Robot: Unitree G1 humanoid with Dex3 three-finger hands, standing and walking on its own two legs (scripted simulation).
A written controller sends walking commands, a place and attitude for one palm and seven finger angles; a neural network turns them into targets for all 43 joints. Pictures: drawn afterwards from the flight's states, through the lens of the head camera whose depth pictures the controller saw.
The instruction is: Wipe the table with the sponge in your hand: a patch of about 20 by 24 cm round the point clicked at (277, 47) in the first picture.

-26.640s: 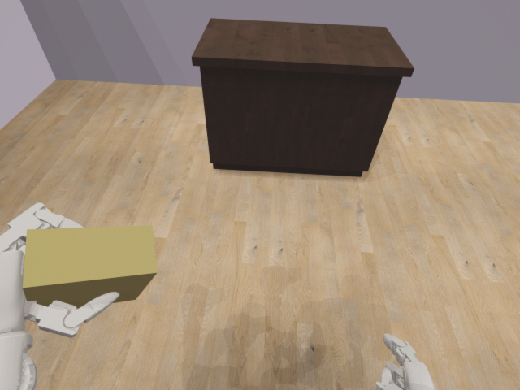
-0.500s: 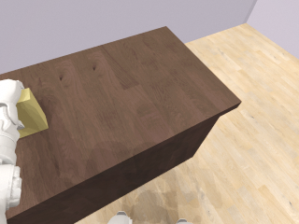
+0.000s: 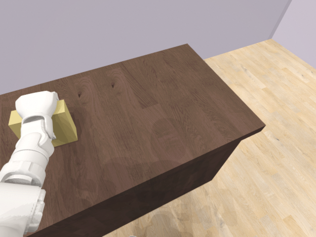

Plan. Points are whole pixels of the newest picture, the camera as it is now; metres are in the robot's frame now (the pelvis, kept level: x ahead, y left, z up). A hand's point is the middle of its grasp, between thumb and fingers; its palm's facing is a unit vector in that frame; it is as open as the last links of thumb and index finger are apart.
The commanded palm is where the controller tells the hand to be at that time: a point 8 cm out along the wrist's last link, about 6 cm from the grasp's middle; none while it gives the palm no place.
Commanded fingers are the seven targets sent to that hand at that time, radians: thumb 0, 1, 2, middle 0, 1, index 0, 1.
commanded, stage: slide across to the middle lane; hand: left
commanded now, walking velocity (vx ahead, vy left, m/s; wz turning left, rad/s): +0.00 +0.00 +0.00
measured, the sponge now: (49, 131) +0.39 +0.34 +0.00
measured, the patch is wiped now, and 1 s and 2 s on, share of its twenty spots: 0.60 0.65 0.75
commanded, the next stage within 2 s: wipe back along the middle lane in 0.10 s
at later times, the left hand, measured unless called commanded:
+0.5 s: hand (60, 122) +0.39 +0.29 +0.03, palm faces -0.09 +0.00 -1.00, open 9.9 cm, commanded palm +0.37 +0.26 +0.07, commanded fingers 0.00 0.10 1.30 -1.20 -1.60 -1.20 -1.60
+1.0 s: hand (64, 134) +0.36 +0.27 +0.03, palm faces -0.05 -0.01 -1.00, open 9.9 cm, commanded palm +0.32 +0.24 +0.06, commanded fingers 0.00 0.10 1.30 -1.20 -1.60 -1.20 -1.60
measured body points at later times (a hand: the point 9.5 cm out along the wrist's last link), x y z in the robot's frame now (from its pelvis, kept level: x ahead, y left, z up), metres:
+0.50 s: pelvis +0.02 -0.02 +0.01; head +0.06 -0.02 +0.45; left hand +0.40 +0.29 +0.09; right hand +0.12 -0.28 -0.13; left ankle +0.01 +0.11 -0.72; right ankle -0.02 -0.15 -0.72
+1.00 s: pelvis +0.01 -0.01 +0.01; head +0.03 -0.03 +0.46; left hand +0.36 +0.27 +0.09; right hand +0.17 -0.26 -0.11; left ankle +0.01 +0.11 -0.72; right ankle -0.02 -0.15 -0.72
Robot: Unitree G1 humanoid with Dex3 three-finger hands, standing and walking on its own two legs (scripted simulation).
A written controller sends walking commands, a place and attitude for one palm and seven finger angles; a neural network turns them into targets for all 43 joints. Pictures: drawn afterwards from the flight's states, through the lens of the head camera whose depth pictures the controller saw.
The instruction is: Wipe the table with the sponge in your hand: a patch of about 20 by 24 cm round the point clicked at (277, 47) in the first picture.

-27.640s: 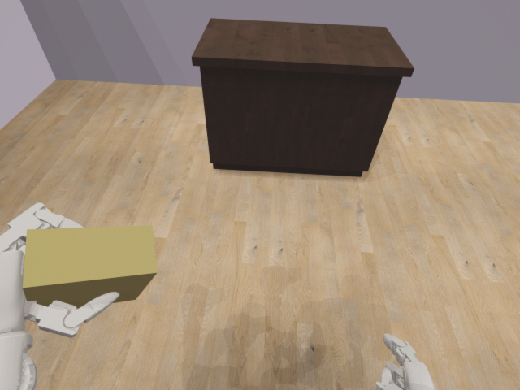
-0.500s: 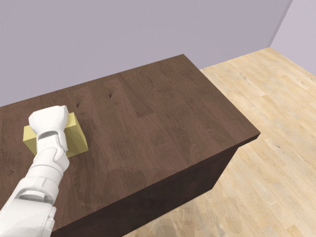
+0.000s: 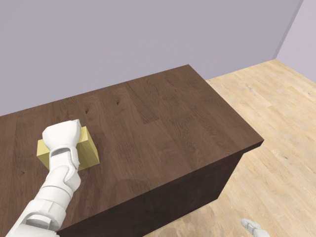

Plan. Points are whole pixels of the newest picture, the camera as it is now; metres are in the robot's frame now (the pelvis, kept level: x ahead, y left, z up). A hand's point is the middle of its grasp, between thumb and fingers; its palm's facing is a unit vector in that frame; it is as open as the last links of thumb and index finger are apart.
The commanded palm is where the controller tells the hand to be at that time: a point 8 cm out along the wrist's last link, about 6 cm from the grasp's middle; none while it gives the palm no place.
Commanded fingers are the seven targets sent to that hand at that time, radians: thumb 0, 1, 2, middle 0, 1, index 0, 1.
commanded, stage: wipe back along the middle lane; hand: left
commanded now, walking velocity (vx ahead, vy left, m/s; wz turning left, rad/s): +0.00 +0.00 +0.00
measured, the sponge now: (73, 156) +0.34 +0.29 -0.02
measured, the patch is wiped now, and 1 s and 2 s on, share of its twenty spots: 0.65 0.75 0.75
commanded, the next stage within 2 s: slide across to the third lane in 0.98 s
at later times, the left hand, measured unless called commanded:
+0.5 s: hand (73, 163) +0.29 +0.26 +0.03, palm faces -0.01 -0.01 -1.00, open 9.9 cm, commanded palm +0.25 +0.23 +0.05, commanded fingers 0.00 0.10 1.30 -1.20 -1.60 -1.20 -1.60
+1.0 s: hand (77, 177) +0.25 +0.23 +0.02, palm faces -0.01 -0.03 -1.00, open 9.9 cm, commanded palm +0.22 +0.20 +0.05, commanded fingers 0.00 0.10 1.30 -1.20 -1.60 -1.20 -1.60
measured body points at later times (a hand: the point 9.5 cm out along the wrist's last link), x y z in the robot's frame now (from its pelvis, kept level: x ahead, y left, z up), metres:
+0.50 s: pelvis +0.00 +0.00 +0.00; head -0.01 -0.03 +0.45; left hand +0.29 +0.25 +0.08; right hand +0.20 -0.23 -0.10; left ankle -0.01 +0.13 -0.72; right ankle -0.04 -0.14 -0.72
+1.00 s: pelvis -0.01 -0.01 +0.00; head -0.03 -0.05 +0.45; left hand +0.25 +0.23 +0.08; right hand +0.21 -0.23 -0.09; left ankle -0.01 +0.13 -0.72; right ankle -0.04 -0.14 -0.72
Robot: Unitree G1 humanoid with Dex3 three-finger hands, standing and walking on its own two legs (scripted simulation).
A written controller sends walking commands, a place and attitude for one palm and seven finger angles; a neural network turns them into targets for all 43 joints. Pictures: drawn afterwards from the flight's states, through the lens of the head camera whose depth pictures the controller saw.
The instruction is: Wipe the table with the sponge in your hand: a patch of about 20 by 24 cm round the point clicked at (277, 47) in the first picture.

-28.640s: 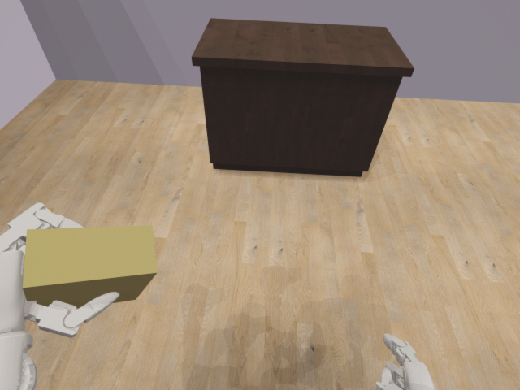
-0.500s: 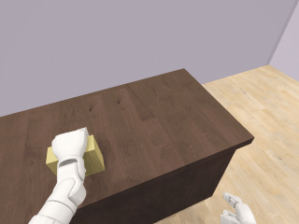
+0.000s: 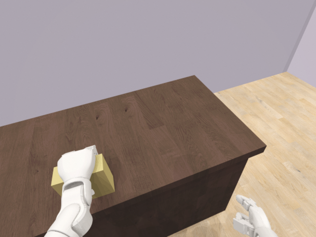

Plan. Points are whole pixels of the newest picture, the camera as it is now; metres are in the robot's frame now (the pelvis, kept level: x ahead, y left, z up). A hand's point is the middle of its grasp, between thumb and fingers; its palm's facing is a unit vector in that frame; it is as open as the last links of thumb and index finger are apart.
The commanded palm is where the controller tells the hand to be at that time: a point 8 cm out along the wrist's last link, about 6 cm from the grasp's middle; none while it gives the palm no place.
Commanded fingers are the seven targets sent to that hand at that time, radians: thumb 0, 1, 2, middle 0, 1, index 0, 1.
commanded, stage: slide across to the third lane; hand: left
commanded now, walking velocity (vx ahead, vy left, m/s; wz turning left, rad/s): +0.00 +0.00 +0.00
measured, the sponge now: (88, 183) +0.26 +0.25 -0.02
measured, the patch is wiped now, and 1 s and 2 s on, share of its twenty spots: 0.75 0.75 0.75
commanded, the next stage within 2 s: wipe forward along the third lane in 1.10 s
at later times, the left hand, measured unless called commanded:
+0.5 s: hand (93, 172) +0.27 +0.22 +0.02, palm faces -0.04 -0.03 -1.00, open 9.9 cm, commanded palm +0.25 +0.17 +0.07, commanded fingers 0.00 0.10 1.30 -1.20 -1.60 -1.20 -1.60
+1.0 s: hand (109, 167) +0.29 +0.18 +0.02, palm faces -0.04 -0.02 -1.00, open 9.9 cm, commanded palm +0.27 +0.15 +0.07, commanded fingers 0.00 0.10 1.30 -1.20 -1.60 -1.20 -1.60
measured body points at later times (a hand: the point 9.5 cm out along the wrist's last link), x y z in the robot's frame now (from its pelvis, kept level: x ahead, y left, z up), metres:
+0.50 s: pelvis -0.01 +0.00 +0.00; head -0.02 -0.05 +0.45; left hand +0.27 +0.22 +0.08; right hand +0.22 -0.20 -0.10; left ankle +0.00 +0.14 -0.73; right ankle -0.03 -0.13 -0.73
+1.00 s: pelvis -0.02 -0.02 +0.00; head -0.04 -0.06 +0.45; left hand +0.29 +0.18 +0.08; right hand +0.20 -0.22 -0.10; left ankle +0.00 +0.14 -0.73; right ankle -0.03 -0.13 -0.73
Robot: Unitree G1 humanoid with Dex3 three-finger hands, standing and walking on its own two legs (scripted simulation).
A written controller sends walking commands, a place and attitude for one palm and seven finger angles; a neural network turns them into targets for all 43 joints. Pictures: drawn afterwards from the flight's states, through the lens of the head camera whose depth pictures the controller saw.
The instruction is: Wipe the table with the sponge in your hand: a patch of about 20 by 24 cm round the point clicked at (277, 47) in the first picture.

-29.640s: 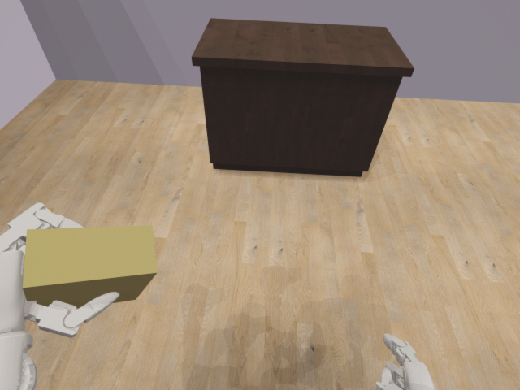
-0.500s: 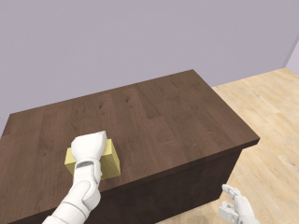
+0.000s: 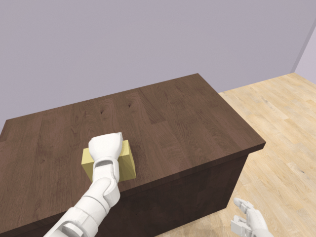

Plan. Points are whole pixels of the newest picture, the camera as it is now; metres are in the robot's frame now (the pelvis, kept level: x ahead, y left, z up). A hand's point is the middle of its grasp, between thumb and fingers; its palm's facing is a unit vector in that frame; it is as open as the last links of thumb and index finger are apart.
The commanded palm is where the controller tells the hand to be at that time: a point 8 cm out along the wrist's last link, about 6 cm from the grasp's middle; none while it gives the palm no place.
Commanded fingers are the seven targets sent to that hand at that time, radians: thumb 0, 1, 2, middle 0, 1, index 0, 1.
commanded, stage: slide across to the third lane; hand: left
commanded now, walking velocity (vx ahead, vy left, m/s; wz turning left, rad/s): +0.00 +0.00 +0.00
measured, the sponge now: (112, 167) +0.31 +0.20 -0.02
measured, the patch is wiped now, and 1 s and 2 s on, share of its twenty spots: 0.75 0.75 1.00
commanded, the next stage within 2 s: wipe forward along the third lane in 0.10 s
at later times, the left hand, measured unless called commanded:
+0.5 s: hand (111, 153) +0.34 +0.20 +0.02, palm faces -0.07 -0.03 -1.00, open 9.9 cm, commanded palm +0.32 +0.18 +0.06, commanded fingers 0.00 0.10 1.30 -1.20 -1.60 -1.20 -1.60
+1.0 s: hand (112, 139) +0.39 +0.21 +0.03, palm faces -0.09 +0.00 -1.00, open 9.9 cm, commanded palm +0.38 +0.20 +0.06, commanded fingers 0.00 0.10 1.30 -1.20 -1.60 -1.20 -1.60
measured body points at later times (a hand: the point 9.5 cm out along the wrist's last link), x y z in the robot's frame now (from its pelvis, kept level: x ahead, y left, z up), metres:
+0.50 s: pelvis -0.01 +0.00 +0.00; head -0.02 -0.04 +0.45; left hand +0.34 +0.20 +0.08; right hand +0.19 -0.23 -0.11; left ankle +0.03 +0.16 -0.72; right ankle +0.00 -0.11 -0.72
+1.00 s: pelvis -0.03 -0.01 -0.01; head -0.01 -0.03 +0.44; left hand +0.39 +0.21 +0.08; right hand +0.06 -0.27 -0.15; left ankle +0.03 +0.15 -0.72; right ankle +0.00 -0.11 -0.72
